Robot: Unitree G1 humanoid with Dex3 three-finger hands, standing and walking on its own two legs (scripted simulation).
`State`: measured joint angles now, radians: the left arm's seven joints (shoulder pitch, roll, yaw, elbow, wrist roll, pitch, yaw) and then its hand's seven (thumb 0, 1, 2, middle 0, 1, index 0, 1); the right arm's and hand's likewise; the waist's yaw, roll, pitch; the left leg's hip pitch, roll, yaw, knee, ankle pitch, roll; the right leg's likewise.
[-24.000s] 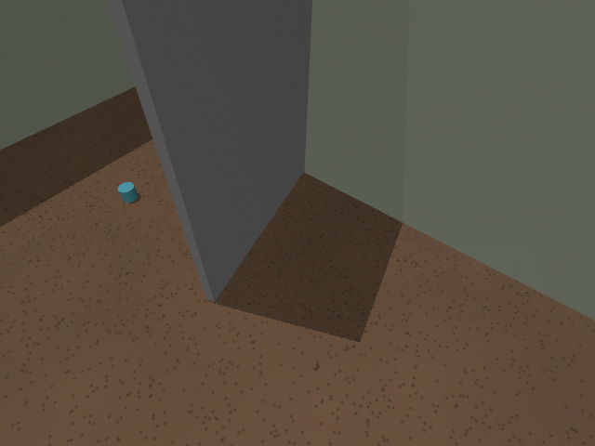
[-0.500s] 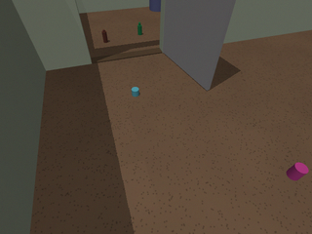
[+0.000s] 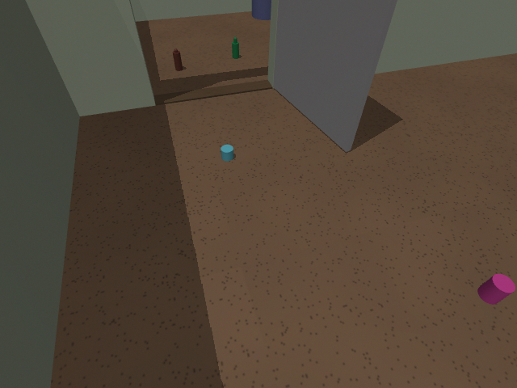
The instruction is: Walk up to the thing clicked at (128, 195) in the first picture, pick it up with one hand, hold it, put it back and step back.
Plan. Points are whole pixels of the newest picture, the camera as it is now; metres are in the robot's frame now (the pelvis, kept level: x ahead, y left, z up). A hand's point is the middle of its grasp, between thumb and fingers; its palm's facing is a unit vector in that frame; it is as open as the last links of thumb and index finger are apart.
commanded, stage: stand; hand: left
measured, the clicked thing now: (227, 152) +1.47 +0.18 -0.75
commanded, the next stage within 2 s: walk up in 0.76 s
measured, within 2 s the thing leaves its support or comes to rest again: neither
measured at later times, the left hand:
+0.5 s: hand out of the picture +0.06 +0.25 -0.16, palm faces -0.03 -0.94 -0.34, open 7.4 cm
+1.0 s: hand out of the picture +0.11 +0.25 -0.14, palm faces -0.09 -0.92 -0.39, open 7.4 cm
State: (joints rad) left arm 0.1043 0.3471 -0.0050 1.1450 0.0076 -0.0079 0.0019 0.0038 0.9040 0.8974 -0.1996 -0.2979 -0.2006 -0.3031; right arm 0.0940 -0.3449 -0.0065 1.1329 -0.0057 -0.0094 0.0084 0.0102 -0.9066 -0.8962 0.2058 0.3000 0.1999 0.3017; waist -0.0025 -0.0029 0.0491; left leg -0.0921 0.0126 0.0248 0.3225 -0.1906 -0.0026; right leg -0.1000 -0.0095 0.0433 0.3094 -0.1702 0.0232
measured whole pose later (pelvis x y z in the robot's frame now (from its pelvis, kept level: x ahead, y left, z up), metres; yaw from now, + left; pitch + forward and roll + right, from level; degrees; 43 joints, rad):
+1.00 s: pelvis +0.04 -0.03 -0.01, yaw -3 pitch -2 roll +1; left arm 0.20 0.44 0.07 1.04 0.03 -0.02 -0.09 0.01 0.90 0.90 -0.20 -0.30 -0.20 -0.30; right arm 0.24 -0.40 -0.10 1.02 -0.04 -0.03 0.06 0.01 -0.90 -0.90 0.21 0.30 0.20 0.30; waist -0.02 0.00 0.04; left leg -0.06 0.05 0.06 0.39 -0.30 0.01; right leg -0.33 -0.05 -0.01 0.64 -0.39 -0.01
